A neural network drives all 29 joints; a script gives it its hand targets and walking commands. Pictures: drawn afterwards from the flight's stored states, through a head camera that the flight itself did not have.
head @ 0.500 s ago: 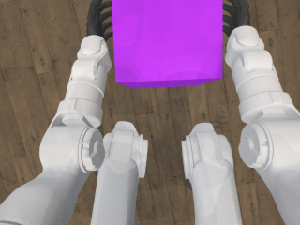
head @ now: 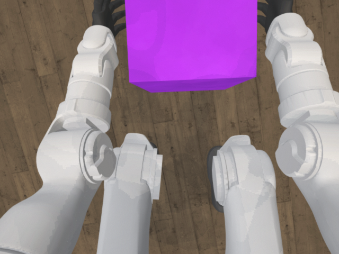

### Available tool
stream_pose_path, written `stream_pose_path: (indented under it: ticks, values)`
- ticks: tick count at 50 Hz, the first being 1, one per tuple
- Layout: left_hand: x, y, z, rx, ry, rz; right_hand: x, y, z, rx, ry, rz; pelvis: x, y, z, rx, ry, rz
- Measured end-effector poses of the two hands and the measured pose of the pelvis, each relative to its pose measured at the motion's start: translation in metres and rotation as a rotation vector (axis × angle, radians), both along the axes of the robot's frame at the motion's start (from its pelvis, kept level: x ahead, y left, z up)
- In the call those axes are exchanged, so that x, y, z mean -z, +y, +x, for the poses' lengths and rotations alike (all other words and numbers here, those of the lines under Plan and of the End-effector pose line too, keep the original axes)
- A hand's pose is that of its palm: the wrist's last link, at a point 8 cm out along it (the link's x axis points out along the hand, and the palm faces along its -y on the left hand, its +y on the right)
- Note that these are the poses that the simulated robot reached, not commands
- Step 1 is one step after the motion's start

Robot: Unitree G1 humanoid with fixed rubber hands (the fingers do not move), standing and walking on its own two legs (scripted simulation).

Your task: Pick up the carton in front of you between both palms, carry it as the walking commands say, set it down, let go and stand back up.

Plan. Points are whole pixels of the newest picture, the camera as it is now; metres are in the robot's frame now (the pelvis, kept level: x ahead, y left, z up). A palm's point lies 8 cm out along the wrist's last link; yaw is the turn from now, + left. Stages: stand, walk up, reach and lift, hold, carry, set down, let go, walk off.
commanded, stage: set down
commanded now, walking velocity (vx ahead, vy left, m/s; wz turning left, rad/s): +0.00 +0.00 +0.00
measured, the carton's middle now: (187, 41) +0.52 +0.00 -0.24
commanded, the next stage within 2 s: let go in 1.46 s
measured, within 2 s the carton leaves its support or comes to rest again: rests again in 0.18 s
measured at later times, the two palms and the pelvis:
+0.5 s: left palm (85, 23) +0.54 +0.20 -0.17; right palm (296, 13) +0.55 -0.19 -0.17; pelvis +0.01 +0.00 -0.01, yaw +0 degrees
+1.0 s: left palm out of the picture +0.54 +0.19 +0.00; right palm out of the picture +0.55 -0.19 +0.00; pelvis +0.01 +0.00 +0.11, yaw +0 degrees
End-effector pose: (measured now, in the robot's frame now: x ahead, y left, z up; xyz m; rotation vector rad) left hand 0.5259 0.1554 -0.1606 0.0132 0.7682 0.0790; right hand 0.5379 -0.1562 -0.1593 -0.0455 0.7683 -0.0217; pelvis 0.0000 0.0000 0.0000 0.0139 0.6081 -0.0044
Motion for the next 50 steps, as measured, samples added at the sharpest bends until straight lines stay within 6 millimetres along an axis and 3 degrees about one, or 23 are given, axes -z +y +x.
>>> stream_pose_path:
  ticks: [10,16,21,25,29,39,50]
  values:
    - [0.009,0.003,0.002,0.01,-0.007,0.017,0.009,-0.002,0.002,-0.016,-0.02,-0.016,0.001,0.0,0.0,0.0,-0.017,0.004]
    - [0.027,0.032,-0.007,-0.061,0.015,0.068,0.029,-0.028,-0.008,0.054,0.003,-0.062,0.002,0.001,0.003,0.001,-0.009,0.003]
    - [0.022,0.044,0.001,-0.076,-0.029,0.071,0.025,-0.038,0.0,0.071,-0.041,-0.065,0.007,0.002,0.005,-0.002,0.0,0.006]
    - [0.006,0.041,0.01,-0.077,-0.077,0.058,0.008,-0.037,0.009,0.071,-0.094,-0.055,0.007,0.003,0.006,-0.003,0.012,0.004]
    - [-0.023,0.035,0.013,-0.075,-0.123,0.051,-0.022,-0.032,0.013,0.068,-0.137,-0.048,-0.002,0.003,0.006,-0.005,0.024,0.002]
    - [-0.105,0.035,0.009,-0.091,-0.119,0.055,-0.105,-0.032,0.01,0.078,-0.124,-0.052,-0.061,0.002,0.007,-0.004,0.13,0.0]
    - [-0.163,0.039,0.012,-0.088,-0.14,0.063,-0.161,-0.037,0.013,0.072,-0.143,-0.054,-0.112,0.002,0.012,0.0,0.201,0.001]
